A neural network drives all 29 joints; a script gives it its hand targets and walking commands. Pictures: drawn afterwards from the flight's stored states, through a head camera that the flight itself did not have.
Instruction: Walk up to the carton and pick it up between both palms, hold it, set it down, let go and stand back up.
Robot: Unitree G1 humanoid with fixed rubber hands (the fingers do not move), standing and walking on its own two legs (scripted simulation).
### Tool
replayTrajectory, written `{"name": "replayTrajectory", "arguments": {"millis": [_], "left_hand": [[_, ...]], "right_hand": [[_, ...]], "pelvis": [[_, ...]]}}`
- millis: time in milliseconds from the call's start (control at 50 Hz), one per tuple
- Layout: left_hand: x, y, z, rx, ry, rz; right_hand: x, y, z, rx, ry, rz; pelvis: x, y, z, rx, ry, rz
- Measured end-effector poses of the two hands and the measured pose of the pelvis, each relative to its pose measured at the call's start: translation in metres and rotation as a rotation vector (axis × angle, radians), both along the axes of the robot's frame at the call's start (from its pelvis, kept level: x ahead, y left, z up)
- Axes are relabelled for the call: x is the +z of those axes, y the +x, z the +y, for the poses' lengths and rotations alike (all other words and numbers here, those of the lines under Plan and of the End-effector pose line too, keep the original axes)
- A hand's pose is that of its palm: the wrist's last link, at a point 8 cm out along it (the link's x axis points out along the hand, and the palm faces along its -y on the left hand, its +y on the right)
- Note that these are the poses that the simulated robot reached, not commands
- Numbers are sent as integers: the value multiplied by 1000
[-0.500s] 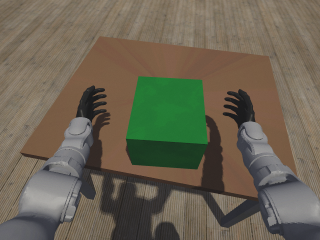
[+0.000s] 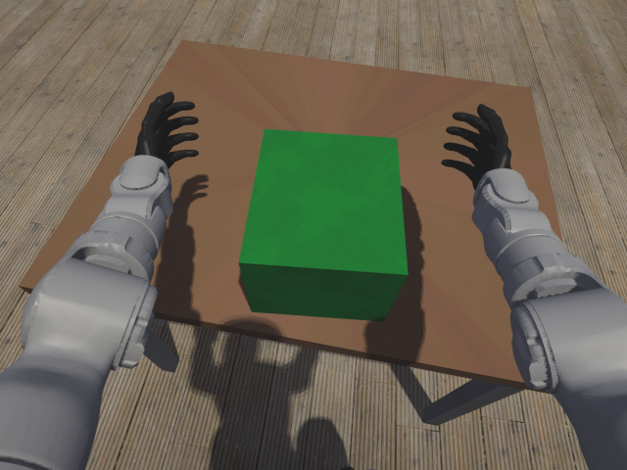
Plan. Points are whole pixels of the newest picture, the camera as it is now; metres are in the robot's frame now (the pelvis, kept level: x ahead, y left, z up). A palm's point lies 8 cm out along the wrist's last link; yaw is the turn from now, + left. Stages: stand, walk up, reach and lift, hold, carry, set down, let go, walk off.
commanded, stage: reach and lift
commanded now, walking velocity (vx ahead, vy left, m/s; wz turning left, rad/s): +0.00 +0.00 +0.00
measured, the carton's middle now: (324, 225) +0.48 -0.02 -0.03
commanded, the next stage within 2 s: none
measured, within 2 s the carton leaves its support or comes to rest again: neither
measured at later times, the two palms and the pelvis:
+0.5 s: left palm (169, 199) +0.48 +0.21 +0.03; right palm (457, 207) +0.46 -0.20 +0.03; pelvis +0.00 +0.00 -0.01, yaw +1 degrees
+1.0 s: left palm (202, 215) +0.49 +0.17 -0.02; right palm (431, 224) +0.47 -0.18 -0.02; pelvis -0.01 +0.01 -0.03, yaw +0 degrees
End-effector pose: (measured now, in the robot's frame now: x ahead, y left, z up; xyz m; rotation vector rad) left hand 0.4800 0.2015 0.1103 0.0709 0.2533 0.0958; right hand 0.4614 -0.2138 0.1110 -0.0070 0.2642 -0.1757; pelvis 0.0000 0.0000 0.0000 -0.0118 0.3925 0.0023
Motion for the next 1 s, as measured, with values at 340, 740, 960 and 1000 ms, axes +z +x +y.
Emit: {"name": "replayTrajectory", "arguments": {"millis": [340,740,960,1000], "left_hand": [[-23,7,6,-21,38,50],[-111,11,-21,-42,10,41],[-129,10,-27,-42,-1,34],[-132,10,-29,-43,-4,30]], "right_hand": [[-17,10,3,0,-31,47],[-116,6,17,20,-16,29],[-129,11,28,35,-9,-4],[-133,10,31,39,-5,-7]], "pelvis": [[5,8,2,13,0,36],[-23,-2,5,3,0,178],[-27,-11,8,-4,-2,170],[-28,-13,9,-4,-2,168]]}}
